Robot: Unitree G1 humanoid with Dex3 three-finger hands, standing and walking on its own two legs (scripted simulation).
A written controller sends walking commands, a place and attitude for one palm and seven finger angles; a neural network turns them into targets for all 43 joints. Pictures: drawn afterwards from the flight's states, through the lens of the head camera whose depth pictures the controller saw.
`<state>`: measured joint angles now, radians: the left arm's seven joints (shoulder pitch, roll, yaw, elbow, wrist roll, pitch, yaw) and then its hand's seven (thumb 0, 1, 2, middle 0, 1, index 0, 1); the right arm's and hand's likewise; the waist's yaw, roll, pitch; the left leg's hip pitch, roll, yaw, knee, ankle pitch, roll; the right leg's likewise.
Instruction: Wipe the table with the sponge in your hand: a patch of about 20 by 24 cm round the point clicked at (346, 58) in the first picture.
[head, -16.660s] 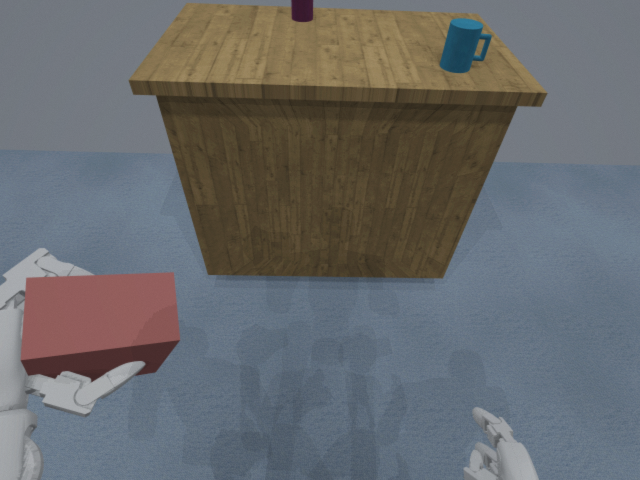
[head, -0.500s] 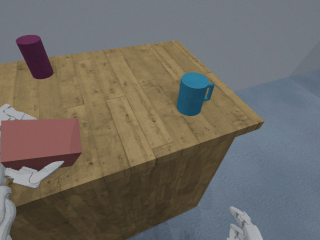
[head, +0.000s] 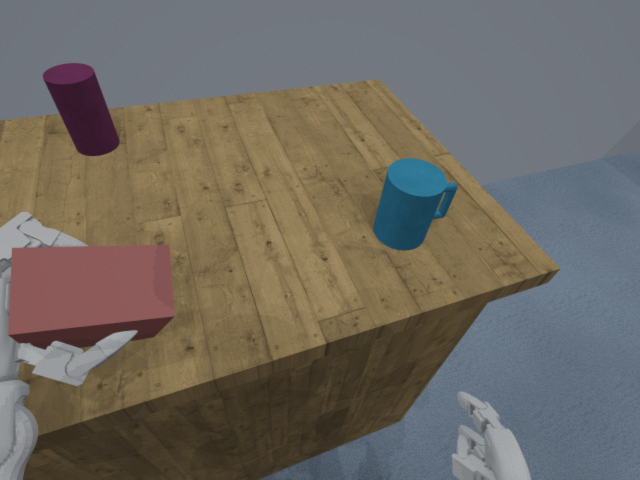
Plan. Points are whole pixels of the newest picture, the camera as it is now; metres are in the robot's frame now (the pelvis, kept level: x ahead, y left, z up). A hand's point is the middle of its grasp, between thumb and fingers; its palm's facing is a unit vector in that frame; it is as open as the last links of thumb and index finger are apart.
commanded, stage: come to a stop and stand still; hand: left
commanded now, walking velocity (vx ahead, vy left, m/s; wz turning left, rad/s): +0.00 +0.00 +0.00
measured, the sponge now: (118, 300) +0.23 +0.23 +0.15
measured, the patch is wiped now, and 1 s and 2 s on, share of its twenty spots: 0.00 0.00 0.00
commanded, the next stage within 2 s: look again from close up in 0.42 s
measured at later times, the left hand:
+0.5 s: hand (109, 297) +0.22 +0.23 +0.17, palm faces +0.43 -0.85 -0.30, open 10.0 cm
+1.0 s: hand (96, 276) +0.23 +0.23 +0.19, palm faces +0.43 -0.81 -0.40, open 10.0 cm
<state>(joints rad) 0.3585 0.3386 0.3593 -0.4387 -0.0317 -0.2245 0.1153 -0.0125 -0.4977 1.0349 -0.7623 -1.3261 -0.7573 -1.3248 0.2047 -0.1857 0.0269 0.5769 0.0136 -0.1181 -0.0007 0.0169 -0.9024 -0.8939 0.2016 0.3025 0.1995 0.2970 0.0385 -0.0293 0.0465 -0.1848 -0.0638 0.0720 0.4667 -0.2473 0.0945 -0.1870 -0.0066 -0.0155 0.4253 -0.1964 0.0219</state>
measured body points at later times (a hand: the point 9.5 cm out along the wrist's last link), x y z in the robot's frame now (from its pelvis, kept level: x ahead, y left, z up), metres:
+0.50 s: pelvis +0.01 -0.03 +0.00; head +0.02 -0.01 +0.45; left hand +0.20 +0.27 +0.19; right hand +0.20 -0.25 -0.06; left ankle +0.01 +0.04 -0.74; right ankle +0.02 -0.14 -0.74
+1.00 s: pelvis +0.00 -0.03 +0.00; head +0.01 -0.01 +0.45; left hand +0.20 +0.27 +0.21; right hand +0.18 -0.25 -0.07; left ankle +0.01 +0.04 -0.74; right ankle +0.02 -0.14 -0.74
